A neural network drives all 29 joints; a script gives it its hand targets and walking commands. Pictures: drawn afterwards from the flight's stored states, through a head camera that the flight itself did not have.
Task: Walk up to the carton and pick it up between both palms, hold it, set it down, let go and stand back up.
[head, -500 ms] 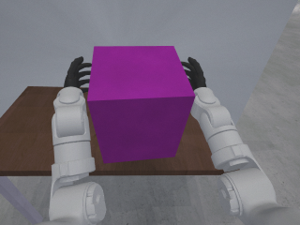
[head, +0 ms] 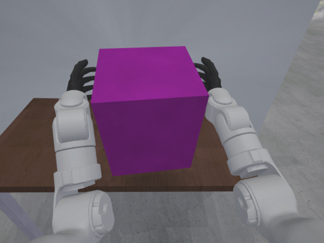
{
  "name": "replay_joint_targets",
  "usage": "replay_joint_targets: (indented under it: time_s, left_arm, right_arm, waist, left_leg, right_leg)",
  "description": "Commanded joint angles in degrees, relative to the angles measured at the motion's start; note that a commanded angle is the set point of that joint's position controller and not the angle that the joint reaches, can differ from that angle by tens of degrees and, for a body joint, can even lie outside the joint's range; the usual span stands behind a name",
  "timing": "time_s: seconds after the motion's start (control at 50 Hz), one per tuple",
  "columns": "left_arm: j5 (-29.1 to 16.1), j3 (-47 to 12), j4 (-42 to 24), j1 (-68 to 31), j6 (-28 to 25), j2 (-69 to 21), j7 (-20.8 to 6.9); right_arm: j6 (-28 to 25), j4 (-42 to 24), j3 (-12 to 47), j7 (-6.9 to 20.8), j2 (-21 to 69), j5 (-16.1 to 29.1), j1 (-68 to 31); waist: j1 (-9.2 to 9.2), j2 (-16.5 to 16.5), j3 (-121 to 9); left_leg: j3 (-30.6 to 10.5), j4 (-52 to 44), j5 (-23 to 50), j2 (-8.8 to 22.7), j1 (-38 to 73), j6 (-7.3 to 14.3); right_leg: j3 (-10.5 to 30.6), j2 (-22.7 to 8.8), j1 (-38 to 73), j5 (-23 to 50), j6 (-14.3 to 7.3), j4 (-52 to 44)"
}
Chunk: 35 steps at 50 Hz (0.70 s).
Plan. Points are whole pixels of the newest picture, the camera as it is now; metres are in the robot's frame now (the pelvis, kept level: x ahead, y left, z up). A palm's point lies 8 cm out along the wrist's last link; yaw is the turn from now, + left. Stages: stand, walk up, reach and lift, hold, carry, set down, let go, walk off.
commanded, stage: hold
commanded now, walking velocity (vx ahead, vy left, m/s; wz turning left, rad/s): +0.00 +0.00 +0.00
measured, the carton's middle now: (148, 112) +0.39 +0.02 +0.17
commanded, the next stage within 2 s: none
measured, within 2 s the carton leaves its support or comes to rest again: neither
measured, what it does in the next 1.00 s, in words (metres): stands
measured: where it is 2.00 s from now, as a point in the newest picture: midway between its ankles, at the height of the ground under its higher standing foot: outside the picture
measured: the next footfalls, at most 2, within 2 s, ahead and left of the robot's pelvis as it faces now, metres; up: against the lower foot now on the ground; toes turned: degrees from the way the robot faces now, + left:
none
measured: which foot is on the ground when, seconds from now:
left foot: down 0.00-1.00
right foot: down 0.00-1.00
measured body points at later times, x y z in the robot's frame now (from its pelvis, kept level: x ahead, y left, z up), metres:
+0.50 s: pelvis +0.00 +0.00 +0.00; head -0.06 +0.03 +0.44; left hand +0.37 +0.17 +0.24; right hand +0.38 -0.13 +0.24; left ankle +0.04 +0.12 -0.75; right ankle +0.00 -0.10 -0.75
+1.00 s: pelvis +0.00 +0.00 +0.00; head -0.06 +0.02 +0.44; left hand +0.37 +0.17 +0.24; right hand +0.38 -0.13 +0.24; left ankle +0.04 +0.12 -0.75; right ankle +0.00 -0.10 -0.75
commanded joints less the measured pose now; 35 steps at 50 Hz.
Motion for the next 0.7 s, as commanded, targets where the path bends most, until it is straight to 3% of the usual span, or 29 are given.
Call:
replay_joint_targets:
  time_s: [0.0,0.26,0.68]
  left_arm:
    - [-9.90,-23.76,-3.99,-32.08,-2.70,-26.78,-8.51]
    - [-10.77,-25.85,-7.54,-30.84,-2.07,-27.20,-8.30]
    - [-10.35,-24.71,-5.94,-31.46,-2.01,-26.77,-8.56]
  right_arm:
    - [-2.57,-15.99,15.96,4.85,28.80,6.14,-36.27]
    - [-1.62,-18.57,16.74,4.67,28.27,6.88,-34.49]
    - [-1.55,-17.70,16.60,4.70,28.80,6.27,-35.26]
  waist:
    - [-0.43,3.71,-16.51]
    - [-1.04,4.81,-15.85]
    - [-0.48,3.95,-15.68]
  left_leg:
    - [1.61,-0.18,8.55,-2.60,7.32,-0.37]
    - [1.27,0.13,10.40,-2.15,7.85,-1.48]
    - [1.61,-0.51,7.61,-2.36,7.10,-0.62]
  right_leg:
    - [-0.81,1.72,0.08,8.99,3.95,-1.69]
    - [-1.08,2.11,-0.26,8.67,3.55,-1.37]
    - [-0.77,1.75,-0.36,8.09,3.77,-1.64]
